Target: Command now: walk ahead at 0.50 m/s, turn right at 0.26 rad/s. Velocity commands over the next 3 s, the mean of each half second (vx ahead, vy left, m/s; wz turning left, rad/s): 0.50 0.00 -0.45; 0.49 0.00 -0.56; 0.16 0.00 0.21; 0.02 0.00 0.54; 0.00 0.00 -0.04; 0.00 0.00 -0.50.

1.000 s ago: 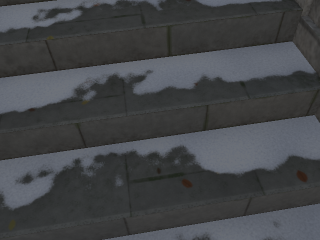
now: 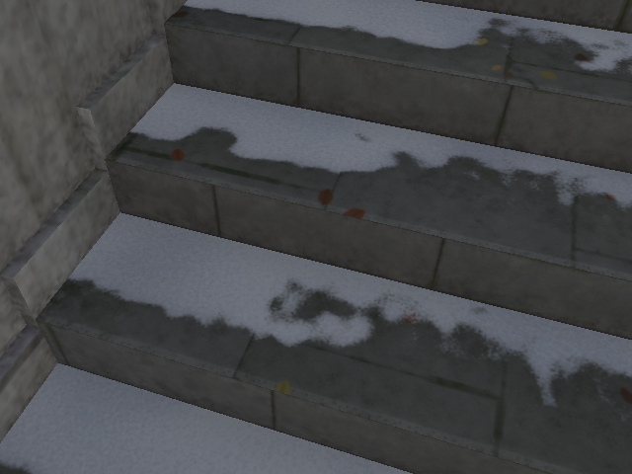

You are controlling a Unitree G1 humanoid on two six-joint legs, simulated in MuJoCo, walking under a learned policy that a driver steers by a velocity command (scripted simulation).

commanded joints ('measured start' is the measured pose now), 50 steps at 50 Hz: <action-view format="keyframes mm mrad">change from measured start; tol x64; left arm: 1 -58 2 -19 -65 44 -40 -20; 50 -352 3 22 -109 -30 -6 -39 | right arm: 1 -46 54 47 -55 14 -9 0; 50 237 77 -11 152 20 -54 33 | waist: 1 -49 -129 76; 50 -125 15 1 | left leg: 1 -116 34 124 168 -32 -2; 6 -351 113 134 -155 -78 8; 12 679 -75 272 -846 -90 -69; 14 1479 370 -647 -1227 179 247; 16 950 326 -701 -1428 -638 100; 36 950 284 391 -1886 200 25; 41 1262 346 476 -1516 1544 13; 44 467 51 281 -795 133 -146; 50 88 -29 -78 236 157 -9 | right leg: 1 -67 -166 323 -316 222 -185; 8 -347 -264 345 -615 118 -178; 12 196 -287 213 -234 1541 -88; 14 -362 -36 279 441 219 -15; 28 -1027 -143 201 1519 266 -211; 34 -1105 -207 32 1094 308 -214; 44 587 -173 611 1 292 -302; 50 -67 -264 537 -202 400 -225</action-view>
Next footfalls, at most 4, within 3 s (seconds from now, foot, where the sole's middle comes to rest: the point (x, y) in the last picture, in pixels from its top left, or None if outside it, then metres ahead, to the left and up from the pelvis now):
0.24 left None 0.37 0.16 -0.60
0.82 right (449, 384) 0.60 -0.18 -0.45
1.38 left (400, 191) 0.94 -0.09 -0.30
1.98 right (507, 222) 0.86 -0.29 -0.30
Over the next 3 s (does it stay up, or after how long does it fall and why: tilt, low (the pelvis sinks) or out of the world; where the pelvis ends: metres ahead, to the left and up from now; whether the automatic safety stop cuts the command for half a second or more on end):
stays up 0.84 -0.21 0.47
